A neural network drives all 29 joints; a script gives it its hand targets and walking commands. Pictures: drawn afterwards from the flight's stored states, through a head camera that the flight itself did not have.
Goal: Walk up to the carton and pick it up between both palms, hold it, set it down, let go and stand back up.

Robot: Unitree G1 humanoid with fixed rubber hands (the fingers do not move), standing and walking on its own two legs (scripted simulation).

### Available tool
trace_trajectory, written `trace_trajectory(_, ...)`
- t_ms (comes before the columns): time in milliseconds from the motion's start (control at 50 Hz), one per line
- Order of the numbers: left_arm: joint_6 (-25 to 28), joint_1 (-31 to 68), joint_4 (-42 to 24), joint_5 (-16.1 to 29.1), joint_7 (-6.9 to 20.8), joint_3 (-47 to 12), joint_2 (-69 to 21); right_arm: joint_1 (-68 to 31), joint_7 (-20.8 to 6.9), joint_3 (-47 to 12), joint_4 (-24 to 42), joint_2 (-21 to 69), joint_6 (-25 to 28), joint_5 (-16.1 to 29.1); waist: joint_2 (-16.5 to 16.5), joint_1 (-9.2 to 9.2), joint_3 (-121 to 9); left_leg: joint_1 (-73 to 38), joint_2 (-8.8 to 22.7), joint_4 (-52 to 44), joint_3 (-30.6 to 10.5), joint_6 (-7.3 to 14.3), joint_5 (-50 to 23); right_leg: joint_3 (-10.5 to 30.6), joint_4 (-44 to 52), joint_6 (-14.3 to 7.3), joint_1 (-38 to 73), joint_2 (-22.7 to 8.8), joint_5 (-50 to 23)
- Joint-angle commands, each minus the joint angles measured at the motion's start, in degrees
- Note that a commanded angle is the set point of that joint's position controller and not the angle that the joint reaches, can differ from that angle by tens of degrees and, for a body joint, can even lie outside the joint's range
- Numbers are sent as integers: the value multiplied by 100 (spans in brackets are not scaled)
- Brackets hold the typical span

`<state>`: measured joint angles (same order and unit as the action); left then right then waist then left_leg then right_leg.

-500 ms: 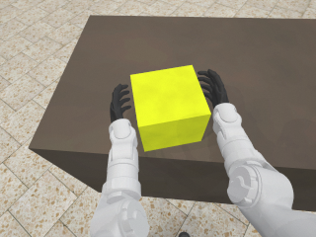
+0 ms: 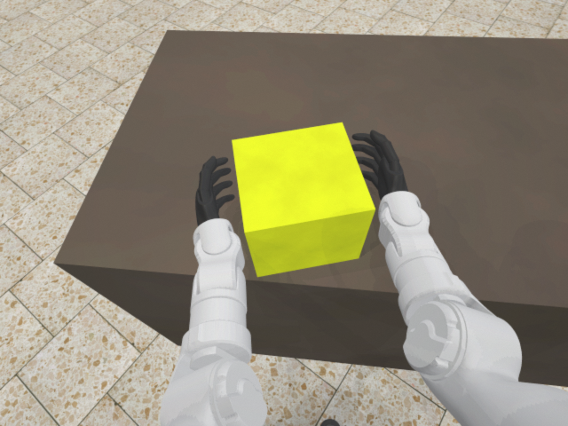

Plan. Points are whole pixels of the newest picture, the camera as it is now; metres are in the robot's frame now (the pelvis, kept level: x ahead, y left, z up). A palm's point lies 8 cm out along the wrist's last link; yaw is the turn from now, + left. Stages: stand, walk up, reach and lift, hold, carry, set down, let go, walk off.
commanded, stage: reach and lift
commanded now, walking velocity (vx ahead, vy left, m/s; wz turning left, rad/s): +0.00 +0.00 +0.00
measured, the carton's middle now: (298, 202) +0.43 +0.06 +0.01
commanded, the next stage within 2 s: none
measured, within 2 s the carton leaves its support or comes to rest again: leaves its support in 1.00 s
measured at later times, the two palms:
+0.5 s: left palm (210, 218) +0.36 +0.18 +0.05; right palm (389, 185) +0.44 -0.07 +0.06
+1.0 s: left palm (210, 217) +0.37 +0.18 +0.05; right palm (391, 187) +0.43 -0.07 +0.06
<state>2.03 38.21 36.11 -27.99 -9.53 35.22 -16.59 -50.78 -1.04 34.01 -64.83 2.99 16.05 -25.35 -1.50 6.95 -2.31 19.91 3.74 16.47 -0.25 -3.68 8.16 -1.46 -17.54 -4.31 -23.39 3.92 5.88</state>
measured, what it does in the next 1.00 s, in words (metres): stands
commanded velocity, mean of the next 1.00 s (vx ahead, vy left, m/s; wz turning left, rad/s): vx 0.00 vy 0.00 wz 0.00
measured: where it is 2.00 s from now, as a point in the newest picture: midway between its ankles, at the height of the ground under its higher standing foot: outside the picture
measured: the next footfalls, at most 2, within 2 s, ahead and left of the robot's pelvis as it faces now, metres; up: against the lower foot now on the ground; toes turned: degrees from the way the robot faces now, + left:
none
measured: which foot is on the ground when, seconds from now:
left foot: down 0.00-1.00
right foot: down 0.00-1.00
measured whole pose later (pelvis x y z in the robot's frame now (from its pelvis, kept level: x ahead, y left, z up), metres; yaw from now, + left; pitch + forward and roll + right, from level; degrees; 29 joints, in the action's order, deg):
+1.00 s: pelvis -0.01 +0.01 +0.00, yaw +1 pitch +14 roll +0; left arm 6.1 38.1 44.4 -19.0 -12.2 30.4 -12.5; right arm -51.7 3.7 21.1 -72.8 -1.4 20.5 -17.0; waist 0.2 5.7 -6.9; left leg 24.9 3.4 20.1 -0.7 -3.4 8.8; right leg -2.2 -18.6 -3.6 -26.9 3.4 5.4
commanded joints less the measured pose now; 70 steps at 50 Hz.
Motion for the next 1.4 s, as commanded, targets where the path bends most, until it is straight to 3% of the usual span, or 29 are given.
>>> trace_trajectory(0, 80, 2463, 78, -83, 511, -1580, -2090, -2303, -654, -1127, -242, 2317, 140, -295, -257, 89, -3112, -15, -251, 69, 876, 358, -1547, -290, -352, 424, 2881, -357, -2155)
trace_trajectory(200, 83, 2561, 46, -52, 436, -1699, -2167, -2406, -630, -1166, -317, 2313, 216, -209, -192, 83, -3256, -147, -236, 135, 847, 337, -1722, -331, -316, 367, 2674, -310, -2028)
trace_trajectory(340, 484, 2953, -76, 64, 303, -2142, -2383, -2925, -505, -1432, -360, 2238, 843, -85, -79, 144, -3841, -348, -167, 371, 775, 221, -2398, -446, -428, 273, 2569, -226, -2457)
trace_trajectory(500, 791, 3452, 14, 212, 305, -2254, -2370, -3187, -385, -1515, -501, 2215, 1150, -225, -235, 33, -4062, 108, -184, 206, 816, 247, -1604, -412, -533, 382, 2776, -341, -2391)
trace_trajectory(520, 712, 3516, 522, 137, 388, -2038, -2114, -3186, -359, -1495, -644, 2305, 1061, -258, -273, -41, -3715, 491, -200, 135, 889, 319, -964, -215, -422, 445, 2868, -479, -2182)
trace_trajectory(560, 566, 3401, 630, 94, 463, -1793, -1952, -2979, -395, -1422, -821, 2388, 796, -266, -358, 34, -3390, 879, -230, -120, 903, 421, -324, -140, -405, 511, 3047, -569, -1706)
trace_trajectory(600, 506, 3449, 611, 152, 490, -1795, -1851, -2900, -446, -1473, -864, 2440, 644, -222, -340, 80, -3531, 831, -246, -152, 908, 420, -359, -118, -420, 534, 3074, -586, -1673)
trace_trajectory(640, 441, 3544, 510, 268, 491, -1945, -1911, -2777, -416, -1424, -892, 2492, 494, -151, -296, -74, -3608, 559, -244, -95, 881, 360, -478, -152, -326, 487, 2944, -543, -1605)
trace_trajectory(720, 558, 3555, 694, 456, 457, -2080, -2056, -3287, -375, -1784, -329, 2663, 718, -107, -494, 64, -4398, 760, -278, 105, 857, 347, -855, -239, -625, 561, 3341, -451, -2638)
trace_trajectory(780, 722, 3668, 773, 489, 474, -2128, -2022, -3362, -322, -2109, -395, 2703, 895, 47, -443, 83, -4304, 849, -263, 209, 840, 268, -1125, -241, -818, 582, 3592, -468, -3387)
trace_trajectory(820, 680, 3458, 864, 476, 496, -2199, -2083, -3128, -281, -2201, -579, 2652, 840, 182, -349, 25, -3912, 704, -242, 183, 769, 235, -1090, -261, -765, 581, 3536, -451, -3382)
trace_trajectory(840, 700, 3627, 724, 579, 525, -2338, -2104, -3040, -237, -2199, -576, 2673, 805, 219, -315, -137, -3973, 574, -235, 182, 762, 208, -1125, -271, -741, 588, 3435, -439, -3389)
trace_trajectory(860, 735, 3738, 633, 636, 510, -2391, -2116, -3067, -245, -2248, -659, 2670, 807, 263, -259, -76, -4065, 448, -220, 195, 737, 179, -1146, -299, -733, 581, 3246, -410, -3276)
trace_trajectory(920, 760, 4037, 395, 857, 399, -2834, -2340, -3252, -201, -2480, -431, 2722, 874, 436, -142, -178, -4593, 82, -216, 435, 664, 85, -1499, -374, -704, 514, 2981, -292, -3316)
trace_trajectory(940, 704, 3841, 629, 882, 370, -2888, -2415, -3422, -177, -2727, -251, 2765, 869, 566, -202, -80, -4676, 110, -236, 524, 618, 111, -1521, -354, -720, 529, 3057, -263, -3417)
trace_trajectory(980, 652, 4107, 563, 865, 400, -2840, -2269, -3357, -162, -2709, -390, 2840, 679, 640, -159, -107, -4165, 240, -237, 330, 587, 151, -974, -304, -658, 531, 3005, -341, -2896)
trace_trajectory(1020, 673, 4456, 332, 988, 347, -3053, -2369, -3407, -134, -2846, -241, 3018, 597, 771, -55, -138, -4554, 88, -253, 405, 546, 133, -1054, -276, -653, 565, 2937, -349, -2756)
trace_trajectory(1040, 531, 4165, 405, 956, 339, -3107, -2376, -2936, -115, -2871, -494, 3019, 389, 896, 0, -302, -4165, -171, -251, 423, 501, 118, -1092, -277, -587, 532, 2915, -323, -2754)
trace_trajectory(1100, 367, 3935, 480, 1057, 464, -3262, -2420, -3055, -4, -3255, 66, 3195, 288, 1156, -18, -284, -4061, -246, -298, 489, 416, 123, -1317, -233, -599, 604, 3076, -338, -3272)
trace_trajectory(1140, 309, 4060, 325, 1177, 566, -3346, -2397, -2893, 67, -3300, 294, 3314, 134, 1241, -140, -448, -3938, -309, -348, 374, 413, 145, -1096, -189, -492, 644, 3146, -370, -3042)
trace_trajectory(1160, 347, 4210, 132, 1203, 551, -3343, -2424, -3022, 67, -3515, 418, 3420, 122, 1354, -156, -323, -4149, -315, -346, 431, 394, 146, -1303, -199, -590, 661, 3271, -337, -3252)
trace_trajectory(1180, 250, 4074, 89, 1227, 539, -3608, -2557, -2720, 82, -3551, 324, 3422, -20, 1479, 14, -556, -3958, -564, -332, 442, 299, 65, -1365, -206, -539, 634, 3273, -312, -3279)
trace_trajectory(1220, 114, 4196, -264, 1392, 532, -3913, -2675, -2741, 143, -3805, 865, 3533, -174, 1708, 74, -672, -4055, -848, -344, 539, 223, 0, -1602, -211, -496, 609, 3122, -248, -3256)
trace_trajectory(1240, 43, 4312, -376, 1403, 489, -3949, -2757, -3044, 119, -3955, 1089, 3507, -204, 1834, 131, -522, -4036, -891, -335, 541, 186, -28, -1640, -260, -473, 580, 3008, -223, -3078)
trace_trajectory(1260, -74, 4365, -347, 1388, 459, -4012, -2798, -2999, 86, -3906, 1029, 3409, -304, 1868, 202, -612, -3735, -991, -308, 458, 158, -48, -1447, -248, -354, 533, 2833, -233, -2631)
trace_trajectory(1280, -199, 4263, -333, 1407, 480, -3999, -2713, -2912, 110, -3985, 1252, 3491, -421, 1949, 38, -650, -3568, -1016, -344, 462, 155, 29, -1261, -220, -295, 563, 2878, -259, -2425)
trace_trajectory(1300, -371, 4222, -422, 1386, 468, -4038, -2797, -3147, 93, -3951, 1446, 3357, -504, 2019, 175, -621, -3553, -1068, -328, 412, 114, 13, -1183, -239, -261, 527, 2767, -232, -2206)
trace_trajectory(1320, -530, 4178, -355, 1380, 498, -3967, -2673, -3095, 125, -4019, 1518, 3381, -634, 2081, 15, -606, -3334, -1000, -359, 362, 152, 109, -938, -184, -185, 565, 2816, -280, -1941)
trace_trajectory(1380, -908, 4368, -527, 1312, 573, -3941, -2594, -3001, 76, -3822, 1374, 3323, -971, 2144, 135, -711, -2777, -1144, -349, 210, 135, 130, -520, -211, -68, 526, 2529, -313, -1053)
